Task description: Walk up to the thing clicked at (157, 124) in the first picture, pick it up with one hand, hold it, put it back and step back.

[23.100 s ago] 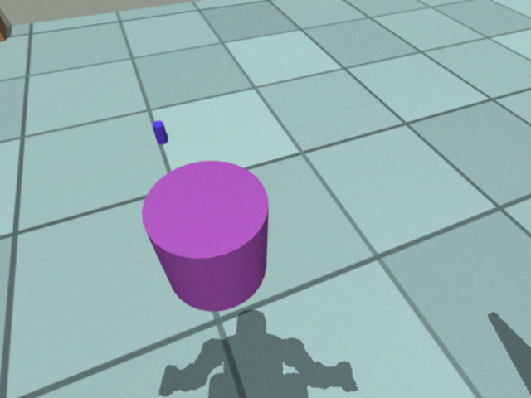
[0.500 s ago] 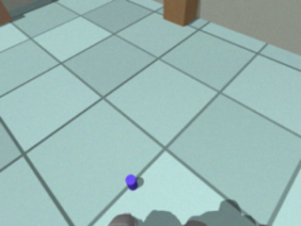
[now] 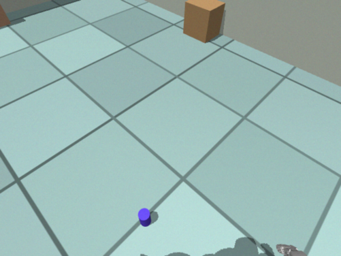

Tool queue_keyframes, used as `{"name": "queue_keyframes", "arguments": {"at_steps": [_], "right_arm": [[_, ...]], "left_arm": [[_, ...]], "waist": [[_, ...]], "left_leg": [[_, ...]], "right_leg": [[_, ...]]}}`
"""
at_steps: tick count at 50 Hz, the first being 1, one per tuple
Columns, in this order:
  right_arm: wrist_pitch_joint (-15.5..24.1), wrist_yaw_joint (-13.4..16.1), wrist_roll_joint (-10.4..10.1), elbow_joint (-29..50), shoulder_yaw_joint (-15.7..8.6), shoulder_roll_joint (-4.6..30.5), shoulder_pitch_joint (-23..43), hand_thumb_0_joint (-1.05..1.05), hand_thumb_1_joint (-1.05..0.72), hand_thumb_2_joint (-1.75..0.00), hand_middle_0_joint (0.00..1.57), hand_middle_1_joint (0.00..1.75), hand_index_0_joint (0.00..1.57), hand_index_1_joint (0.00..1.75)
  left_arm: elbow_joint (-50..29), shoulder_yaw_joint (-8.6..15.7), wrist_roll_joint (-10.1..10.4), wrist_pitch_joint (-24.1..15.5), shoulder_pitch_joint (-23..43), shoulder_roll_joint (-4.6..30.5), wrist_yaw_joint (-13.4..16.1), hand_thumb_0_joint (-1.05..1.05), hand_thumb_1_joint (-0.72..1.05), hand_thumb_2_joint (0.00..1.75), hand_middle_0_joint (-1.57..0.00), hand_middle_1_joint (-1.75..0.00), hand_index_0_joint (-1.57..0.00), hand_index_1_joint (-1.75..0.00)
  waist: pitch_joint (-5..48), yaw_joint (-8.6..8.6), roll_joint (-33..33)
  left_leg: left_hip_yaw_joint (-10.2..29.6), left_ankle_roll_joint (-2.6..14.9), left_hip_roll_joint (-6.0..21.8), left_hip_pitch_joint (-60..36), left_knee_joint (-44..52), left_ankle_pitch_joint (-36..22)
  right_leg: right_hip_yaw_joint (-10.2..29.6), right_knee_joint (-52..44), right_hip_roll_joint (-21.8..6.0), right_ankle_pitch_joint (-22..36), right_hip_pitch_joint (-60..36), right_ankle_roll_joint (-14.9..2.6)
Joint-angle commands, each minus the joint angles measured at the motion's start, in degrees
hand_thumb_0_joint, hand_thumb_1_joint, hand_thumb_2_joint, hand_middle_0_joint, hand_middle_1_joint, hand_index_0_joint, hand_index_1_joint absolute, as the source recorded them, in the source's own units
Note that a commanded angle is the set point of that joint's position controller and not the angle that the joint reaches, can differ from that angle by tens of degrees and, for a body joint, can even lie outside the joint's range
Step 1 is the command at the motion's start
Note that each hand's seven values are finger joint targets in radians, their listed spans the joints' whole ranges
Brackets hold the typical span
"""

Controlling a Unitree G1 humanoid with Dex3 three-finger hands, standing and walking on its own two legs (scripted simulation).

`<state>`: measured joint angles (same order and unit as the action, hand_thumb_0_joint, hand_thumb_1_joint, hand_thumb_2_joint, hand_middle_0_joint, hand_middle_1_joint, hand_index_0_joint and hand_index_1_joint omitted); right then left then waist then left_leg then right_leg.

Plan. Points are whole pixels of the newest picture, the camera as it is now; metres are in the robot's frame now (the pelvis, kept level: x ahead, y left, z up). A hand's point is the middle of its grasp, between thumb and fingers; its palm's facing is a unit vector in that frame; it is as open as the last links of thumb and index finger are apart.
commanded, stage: walk up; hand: left
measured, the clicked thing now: (144, 217) +0.40 +0.14 -0.71
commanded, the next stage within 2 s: stand in 0.80 s
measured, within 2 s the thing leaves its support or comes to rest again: neither
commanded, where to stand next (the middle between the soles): +0.09 -0.01 m, yaw -2 degrees
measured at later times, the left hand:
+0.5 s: hand out of the picture +0.10 +0.25 -0.14, palm faces -0.02 -0.94 -0.34, open 7.4 cm
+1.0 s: hand out of the picture +0.10 +0.25 -0.14, palm faces -0.02 -0.94 -0.34, open 7.4 cm
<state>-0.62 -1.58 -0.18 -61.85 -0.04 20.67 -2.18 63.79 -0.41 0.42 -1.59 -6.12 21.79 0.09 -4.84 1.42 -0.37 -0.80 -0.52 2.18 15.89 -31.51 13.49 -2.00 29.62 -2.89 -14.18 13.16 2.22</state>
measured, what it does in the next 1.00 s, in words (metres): stands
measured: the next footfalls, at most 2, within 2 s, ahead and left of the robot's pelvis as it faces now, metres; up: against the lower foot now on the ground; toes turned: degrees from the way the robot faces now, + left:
none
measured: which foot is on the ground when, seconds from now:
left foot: down 0.00-1.00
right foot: down 0.00-1.00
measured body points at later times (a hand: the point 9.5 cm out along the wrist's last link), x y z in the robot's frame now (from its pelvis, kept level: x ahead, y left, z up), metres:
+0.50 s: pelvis +0.01 +0.00 +0.01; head +0.02 +0.00 +0.46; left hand +0.10 +0.30 -0.12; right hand +0.09 -0.30 -0.12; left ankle +0.04 +0.13 -0.73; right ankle +0.02 -0.15 -0.73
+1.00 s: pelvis +0.02 -0.01 +0.01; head +0.03 +0.00 +0.46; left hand +0.10 +0.30 -0.12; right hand +0.10 -0.31 -0.12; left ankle +0.04 +0.13 -0.73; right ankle +0.02 -0.15 -0.73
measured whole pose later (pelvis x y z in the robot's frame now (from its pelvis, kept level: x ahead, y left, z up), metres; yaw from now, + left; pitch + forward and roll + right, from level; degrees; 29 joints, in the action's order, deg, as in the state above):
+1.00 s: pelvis +0.02 -0.01 +0.01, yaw +0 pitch -2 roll +0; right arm 0.1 -1.2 0.8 -65.7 -0.6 19.9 -4.4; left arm 66.3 0.6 -0.6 -0.8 -5.2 20.0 -0.5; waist -2.3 -0.2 0.0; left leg -1.4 -1.1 1.8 9.0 -19.4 8.9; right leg -1.9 19.1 -3.0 -10.4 7.2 2.2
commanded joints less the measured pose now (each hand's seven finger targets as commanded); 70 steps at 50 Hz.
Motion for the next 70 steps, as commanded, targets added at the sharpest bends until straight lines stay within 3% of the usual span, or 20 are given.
{"name": "queue_keyframes", "arguments": {"at_steps": [1,9,15,25,32,38,39,40,43,48,51,54,61,70], "right_arm": [[1.4,1.0,-0.1,1.9,-2.7,12.8,3.6,0.0,-0.9,-0.9,0.2,0.3,0.2,0.3],[1.4,1.0,-0.1,-0.5,-2.7,12.0,3.4,0.0,-0.9,-0.9,0.2,0.3,0.2,0.3],[1.3,1.0,0.2,-1.0,-2.7,12.2,3.6,0.0,-0.9,-0.9,0.2,0.3,0.2,0.3],[1.6,1.0,0.4,-1.1,-2.9,12.2,2.1,0.0,-0.9,-0.9,0.2,0.3,0.2,0.3],[1.6,1.1,0.3,-0.8,-2.9,11.8,1.2,0.0,-0.9,-0.9,0.2,0.3,0.2,0.3],[1.4,1.2,0.3,-0.7,-3.1,11.6,1.0,0.0,-0.9,-0.9,0.2,0.3,0.2,0.3],[1.3,1.2,0.3,-0.7,-3.0,11.7,1.0,0.0,-0.9,-0.9,0.2,0.3,0.2,0.3],[1.7,1.3,0.9,-0.9,-2.6,10.6,0.2,0.0,-0.9,-0.9,0.2,0.3,0.2,0.3],[2.0,1.5,1.0,-0.8,-2.9,12.3,1.2,0.0,-0.9,-0.9,0.2,0.3,0.2,0.3],[2.3,1.4,0.8,-0.6,-2.7,11.4,0.5,0.0,-0.9,-0.9,0.2,0.3,0.2,0.3],[2.6,1.5,0.8,-0.6,-2.5,11.5,0.1,0.0,-0.9,-0.9,0.2,0.3,0.2,0.3],[2.5,1.6,0.7,-0.4,-2.5,11.4,1.1,0.0,-0.9,-0.9,0.2,0.3,0.2,0.3],[2.5,1.8,0.7,-0.5,-2.4,11.5,0.6,0.0,-0.9,-0.9,0.2,0.3,0.2,0.3],[2.2,1.7,0.7,-0.3,-2.3,11.6,0.6,0.0,-0.9,-0.9,0.2,0.3,0.2,0.3]], "left_arm": [[-2.1,2.2,-0.3,-1.1,2.8,12.3,0.6,0.0,0.9,0.9,-0.2,-0.3,-0.2,-0.3],[-0.8,2.3,-0.4,-0.9,4.7,11.7,0.4,0.0,0.9,0.9,-0.2,-0.3,-0.2,-0.3],[-0.3,2.5,-0.7,-0.4,4.7,11.3,0.3,0.0,0.9,0.9,-0.2,-0.3,-0.2,-0.3],[-0.3,2.9,-0.9,-0.2,5.0,11.0,0.2,0.0,0.9,0.9,-0.2,-0.3,-0.2,-0.3],[-0.8,3.1,-0.8,-0.3,4.6,10.8,0.3,0.0,0.9,0.9,-0.2,-0.3,-0.2,-0.3],[-0.8,3.0,-0.8,-0.2,4.4,10.7,0.3,0.0,0.9,0.9,-0.2,-0.3,-0.2,-0.3],[-0.9,3.1,-0.9,-0.2,4.6,10.7,0.4,0.0,0.9,0.9,-0.2,-0.3,-0.2,-0.3],[-0.5,2.9,-1.0,-0.1,4.1,10.9,0.3,0.0,0.9,0.9,-0.2,-0.3,-0.2,-0.3],[-0.7,2.9,-1.1,0.2,3.7,10.3,0.1,0.0,0.9,0.9,-0.2,-0.3,-0.2,-0.3],[-1.0,2.9,-1.0,-0.2,3.2,10.9,0.1,0.0,0.9,0.9,-0.2,-0.3,-0.2,-0.3],[-1.2,2.9,-1.0,-0.3,3.4,10.7,0.0,0.0,0.9,0.9,-0.2,-0.3,-0.2,-0.3],[-1.1,3.0,-1.0,-0.1,3.0,10.8,0.1,0.0,0.9,0.9,-0.2,-0.3,-0.2,-0.3],[-1.3,3.0,-1.1,-0.1,2.9,10.8,0.2,0.0,0.9,0.9,-0.2,-0.3,-0.2,-0.3],[-1.3,2.9,-1.1,-0.1,2.6,10.8,0.3,0.0,0.9,0.9,-0.2,-0.3,-0.2,-0.3]], "waist": [[7.5,-1.02,-0.4],[8.6,-1.01,1.2],[6.6,-0.88,0.1],[6.4,-1.26,-1.0],[7.9,-1.24,-0.1],[7.3,-1.46,0.2],[7.6,-1.52,0.2],[7.7,-1.92,2.0],[5.9,-1.48,-0.7],[6.3,-1.8,0.3],[7.6,-1.89,-0.3],[7.2,-1.61,-0.4],[7.9,-1.82,0.2],[7.2,-1.68,0.7]], "left_leg": [[6.3,3.06,5.3,-5.2,9.7,-3.9],[4.4,2.1,5.0,-9.0,12.1,-9.5],[5.4,1.88,5.4,-7.1,15.5,-2.0],[5.9,1.59,5.3,-5.7,16.6,-1.0],[5.0,1.62,5.2,-8.0,14.8,-7.7],[4.8,1.65,5.1,-8.7,14.5,-8.2],[4.7,1.74,5.1,-8.6,14.3,-8.2],[5.5,1.26,5.8,-8.3,15.8,-7.0],[5.9,0.94,5.8,-6.9,17.2,-2.5],[5.2,0.8,5.5,-8.4,15.9,-7.6],[4.9,0.93,6.0,-8.9,15.3,-12.5],[4.6,0.67,5.8,-9.8,15.2,-10.9],[4.4,0.69,6.1,-10.6,14.9,-14.1],[4.2,0.8,5.9,-10.5,14.9,-12.7]], "right_leg": [[5.1,-8.2,-4.9,6.3,-1.8,-3.44],[5.2,-11.7,-5.8,10.0,-4.5,-2.89],[4.6,-12.9,-5.2,5.1,-4.6,-2.73],[4.4,-12.8,-4.9,6.5,-5.6,-2.64],[4.5,-12.8,-5.3,9.1,-6.2,-2.57],[4.4,-13.1,-5.3,8.7,-5.4,-2.51],[4.4,-13.4,-5.3,9.1,-5.7,-2.44],[4.6,-13.7,-5.3,5.8,-5.8,-2.45],[4.6,-13.5,-5.0,4.7,-5.2,-2.53],[4.8,-14.2,-5.4,6.3,-5.3,-2.4],[4.8,-13.7,-5.7,10.8,-7.4,-2.37],[4.6,-14.0,-5.5,9.0,-6.2,-2.43],[4.5,-13.9,-5.7,12.2,-7.3,-2.49],[4.5,-14.7,-5.7,11.5,-7.4,-2.42]]}}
